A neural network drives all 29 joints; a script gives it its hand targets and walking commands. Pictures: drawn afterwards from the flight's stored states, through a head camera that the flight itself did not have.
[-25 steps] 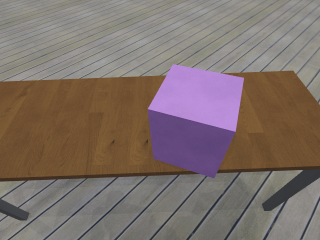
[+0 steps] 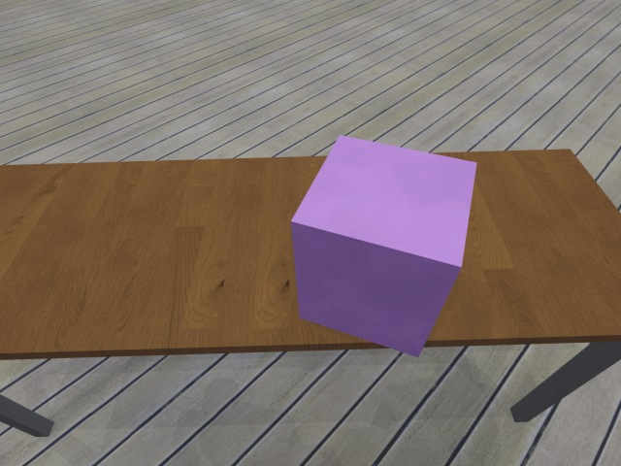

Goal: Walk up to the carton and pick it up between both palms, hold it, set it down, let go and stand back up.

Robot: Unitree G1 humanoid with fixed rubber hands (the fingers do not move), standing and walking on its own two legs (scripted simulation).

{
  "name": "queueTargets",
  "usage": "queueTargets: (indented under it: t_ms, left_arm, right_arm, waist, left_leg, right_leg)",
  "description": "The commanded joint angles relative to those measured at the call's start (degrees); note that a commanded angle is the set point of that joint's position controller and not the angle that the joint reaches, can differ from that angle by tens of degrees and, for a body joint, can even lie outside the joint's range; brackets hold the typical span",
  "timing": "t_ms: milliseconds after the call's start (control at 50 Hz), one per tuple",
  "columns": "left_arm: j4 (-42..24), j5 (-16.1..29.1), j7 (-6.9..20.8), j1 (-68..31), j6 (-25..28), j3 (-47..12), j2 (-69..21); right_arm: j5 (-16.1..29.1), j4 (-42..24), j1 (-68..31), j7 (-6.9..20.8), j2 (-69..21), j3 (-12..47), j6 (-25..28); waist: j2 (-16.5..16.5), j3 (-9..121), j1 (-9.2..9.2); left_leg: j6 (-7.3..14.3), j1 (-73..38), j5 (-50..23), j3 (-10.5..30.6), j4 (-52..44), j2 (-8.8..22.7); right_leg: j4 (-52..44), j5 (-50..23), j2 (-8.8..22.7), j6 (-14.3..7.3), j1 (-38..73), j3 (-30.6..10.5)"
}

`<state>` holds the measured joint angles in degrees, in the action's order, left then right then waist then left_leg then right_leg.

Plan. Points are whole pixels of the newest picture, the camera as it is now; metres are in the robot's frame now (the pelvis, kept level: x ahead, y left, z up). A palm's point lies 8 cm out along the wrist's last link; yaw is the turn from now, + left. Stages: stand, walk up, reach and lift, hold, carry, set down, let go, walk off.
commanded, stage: stand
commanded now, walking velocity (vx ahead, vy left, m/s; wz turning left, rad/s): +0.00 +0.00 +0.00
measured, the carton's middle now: (379, 247) +0.44 -0.08 +0.00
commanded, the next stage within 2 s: none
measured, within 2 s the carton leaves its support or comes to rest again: neither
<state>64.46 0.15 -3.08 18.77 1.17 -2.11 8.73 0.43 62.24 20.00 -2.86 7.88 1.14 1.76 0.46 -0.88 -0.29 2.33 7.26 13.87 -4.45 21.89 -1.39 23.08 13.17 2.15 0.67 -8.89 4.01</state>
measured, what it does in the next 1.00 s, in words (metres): stands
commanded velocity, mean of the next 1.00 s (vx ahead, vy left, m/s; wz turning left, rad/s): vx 0.00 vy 0.00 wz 0.00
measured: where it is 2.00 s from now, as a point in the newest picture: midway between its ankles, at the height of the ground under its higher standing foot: outside the picture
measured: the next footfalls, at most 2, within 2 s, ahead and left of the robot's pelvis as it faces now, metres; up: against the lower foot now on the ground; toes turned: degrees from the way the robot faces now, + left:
none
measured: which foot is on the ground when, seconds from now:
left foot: down 0.00-1.00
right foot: down 0.00-1.00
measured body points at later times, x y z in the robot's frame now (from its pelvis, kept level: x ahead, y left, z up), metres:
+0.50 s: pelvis +0.00 +0.00 +0.00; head +0.02 +0.01 +0.45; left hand -0.02 +0.22 -0.16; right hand -0.02 -0.22 -0.16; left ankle -0.02 +0.09 -0.74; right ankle -0.01 -0.12 -0.74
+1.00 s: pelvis +0.00 +0.00 +0.00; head +0.01 +0.00 +0.45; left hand -0.03 +0.22 -0.16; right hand -0.02 -0.22 -0.16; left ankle -0.02 +0.09 -0.74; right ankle -0.01 -0.12 -0.74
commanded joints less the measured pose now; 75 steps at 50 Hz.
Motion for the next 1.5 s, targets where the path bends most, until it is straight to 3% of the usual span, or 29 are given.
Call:
queueTargets:
  t_ms: [0, 100, 160, 220, 300, 400, 420, 520, 600, 620, 700, 820, 940, 1040, 1180, 1240, 1280, 1340, 1380, 1400, 1480]
  left_arm:
    - [-0.5, 0.0, -0.3, 5.0, 0.3, 0.7, 5.2]
    - [-0.6, 0.1, -0.3, 5.1, 0.4, 1.1, 6.0]
    - [-0.6, 0.1, -0.2, 4.8, 0.2, 0.9, 4.8]
    - [0.0, 0.0, -0.2, 5.2, 0.0, 1.1, 5.5]
    - [-0.3, -0.2, -0.2, 5.1, 0.1, 0.9, 4.4]
    - [-0.4, 0.0, -0.2, 5.3, 0.0, 0.9, 4.3]
    - [-0.1, -0.1, -0.2, 4.8, 0.0, 1.1, 4.6]
    - [-0.2, 0.0, -0.3, 4.9, 0.2, 1.0, 4.9]
    - [-0.5, 0.1, -0.4, 4.1, 0.2, 0.9, 5.4]
    - [-0.3, -0.1, -0.3, 4.4, 0.2, 0.9, 5.1]
    - [0.1, 0.0, -0.3, 5.0, 0.0, 0.6, 4.8]
    - [0.1, 0.2, -0.3, 4.9, 0.3, 0.9, 5.6]
    - [0.5, -0.2, -0.2, 5.4, 0.1, 0.9, 4.6]
    - [0.4, -0.3, -0.1, 4.5, 0.1, 1.5, 5.1]
    - [0.3, -0.3, -0.2, 5.4, 0.0, 1.1, 4.1]
    - [0.4, 0.1, -0.3, 4.5, 0.2, 1.2, 4.9]
    - [0.0, 0.0, -0.1, 5.4, 0.3, 1.1, 4.2]
    - [0.2, 0.1, -0.2, 5.1, 0.3, 1.2, 5.1]
    - [0.1, 0.2, -0.2, 6.0, 0.3, 1.1, 4.5]
    - [0.2, -0.1, -0.2, 5.1, 0.3, 1.5, 5.2]
    - [0.2, 0.1, -0.1, 5.3, 0.3, 1.3, 4.4]
  right_arm:
    - [0.0, -0.7, 5.5, -0.3, 5.6, -1.0, 0.4]
    - [0.2, -0.2, 5.1, -0.2, 5.3, -0.9, 0.4]
    - [0.2, -0.1, 5.0, -0.4, 5.5, -1.0, 0.4]
    - [0.4, 0.1, 5.0, -0.4, 5.9, -0.8, 0.2]
    - [0.1, -0.2, 4.7, -0.5, 6.4, -1.0, 0.5]
    - [0.1, 0.6, 4.7, -0.5, 6.1, -1.1, 0.2]
    - [0.1, 0.8, 5.5, -0.5, 5.5, -1.2, 0.1]
    - [0.2, 0.4, 5.1, -0.4, 5.5, -1.2, 0.6]
    - [0.2, 0.4, 5.5, -0.6, 5.3, -1.1, 0.4]
    - [0.2, 0.7, 5.1, -0.7, 6.1, -1.4, 0.4]
    - [0.1, 0.6, 5.3, -0.6, 6.0, -1.3, 0.4]
    - [0.1, 0.8, 5.0, -0.4, 5.4, -1.0, 0.3]
    - [0.2, 1.1, 4.8, -0.4, 5.0, -0.8, 0.2]
    - [0.3, 1.5, 5.2, -0.5, 5.5, -0.9, 0.3]
    - [0.1, 1.1, 5.3, -0.7, 5.7, -1.2, 0.2]
    - [0.3, 1.0, 5.6, -0.6, 4.8, -1.1, 0.4]
    - [0.0, 0.7, 4.8, -0.5, 5.8, -1.3, 0.5]
    - [0.1, 1.2, 5.2, -0.6, 4.7, -0.9, 0.2]
    - [0.2, 1.3, 5.5, -0.5, 5.5, -1.2, 0.2]
    - [0.2, 1.6, 6.4, -0.5, 4.9, -1.1, 0.2]
    - [0.2, 1.0, 4.9, -0.4, 4.9, -1.0, 0.2]
  waist:
    - [-0.6, -4.3, 0.03]
    - [0.4, -3.4, 0.25]
    - [-2.5, -4.4, -0.07]
    - [0.5, -5.5, 0.21]
    - [-1.9, -2.9, -0.02]
    - [0.1, -5.0, -0.13]
    - [0.1, -5.6, 0.78]
    - [-0.9, -2.9, -0.17]
    - [-1.9, -3.5, 0.5]
    - [-0.7, -3.2, -0.08]
    - [-1.2, -4.1, 0.09]
    - [0.5, -2.5, 0.05]
    - [-1.5, -6.1, 0.08]
    - [0.6, -4.6, 0.01]
    - [-0.7, -4.7, 0.11]
    - [-0.4, -3.7, 0.29]
    - [-2.2, -3.6, -0.43]
    - [0.3, -5.7, -0.06]
    - [-1.6, -4.4, 0.03]
    - [0.1, -4.2, 0.67]
    - [-1.3, -5.0, 0.04]
  left_leg:
    - [-1.9, 2.7, -11.0, 7.4, -5.4, 8.5]
    - [-1.1, 1.5, -12.3, 7.6, -4.7, 8.5]
    - [-1.7, 2.7, -11.9, 7.3, -5.4, 8.4]
    - [-1.6, 4.0, -8.9, 7.2, -5.6, 8.3]
    - [-1.4, 1.9, -13.4, 7.0, -5.0, 8.7]
    - [-1.5, 3.1, -10.7, 7.5, -5.1, 8.7]
    - [-2.1, 3.5, -9.7, 8.2, -5.6, 8.4]
    - [-1.6, 2.8, -14.3, 7.7, -4.9, 8.6]
    - [-2.3, 2.5, -14.1, 7.9, -5.1, 8.8]
    - [-2.0, 1.3, -15.1, 8.0, -4.7, 8.8]
    - [-1.3, 2.0, -15.3, 8.0, -5.1, 8.7]
    - [-1.3, 0.3, -14.3, 7.2, -4.3, 8.4]
    - [-1.3, 3.9, -8.8, 7.0, -5.7, 8.1]
    - [-1.5, 3.3, -9.6, 7.4, -5.9, 8.3]
    - [-1.8, 3.4, -7.4, 7.2, -5.9, 8.7]
    - [-1.6, 3.2, -10.1, 7.6, -5.5, 8.6]
    - [-1.4, 2.7, -11.0, 6.9, -4.9, 8.4]
    - [-1.4, 3.4, -10.5, 7.3, -4.9, 8.4]
    - [-1.4, 2.6, -9.3, 6.8, -4.9, 8.1]
    - [-1.4, 3.0, -9.5, 7.3, -5.0, 8.3]
    - [-1.7, 3.6, -7.8, 7.1, -4.8, 8.4]
  right_leg:
    - [-4.0, -8.0, 5.8, -0.8, -1.2, -5.7]
    - [-4.0, -7.6, 5.4, -0.3, -1.6, -5.1]
    - [-4.0, -7.4, 5.6, 0.0, -1.4, -5.4]
    - [-4.3, -6.8, 5.4, 0.1, -1.5, -5.3]
    - [-3.9, -8.3, 5.6, -0.2, -0.7, -5.3]
    - [-4.5, -6.4, 5.4, -0.2, -1.9, -5.0]
    - [-4.3, -6.3, 5.4, 0.0, -2.2, -4.8]
    - [-3.6, -8.5, 5.6, -0.1, 0.4, -4.4]
    - [-3.5, -9.1, 5.7, -0.3, -0.9, -5.1]
    - [-3.5, -9.2, 5.6, -0.1, -0.7, -4.8]
    - [-3.7, -9.0, 5.9, -0.2, -1.0, -4.7]
    - [-3.8, -10.3, 5.7, -0.3, -0.7, -5.1]
    - [-5.0, -7.2, 5.4, -0.1, -1.6, -5.4]
    - [-4.1, -7.3, 5.1, -0.2, 0.4, -4.7]
    - [-4.6, -6.6, 5.3, 0.0, -1.4, -4.9]
    - [-4.1, -8.1, 5.5, -0.7, -0.4, -5.0]
    - [-4.2, -7.8, 5.5, -0.7, -0.5, -5.3]
    - [-4.6, -8.0, 5.4, -0.7, -1.4, -5.5]
    - [-4.7, -7.8, 5.5, -0.6, -1.3, -5.4]
    - [-4.1, -7.7, 5.4, -0.7, 0.3, -4.7]
    - [-5.0, -6.4, 5.3, -0.5, -1.6, -5.4]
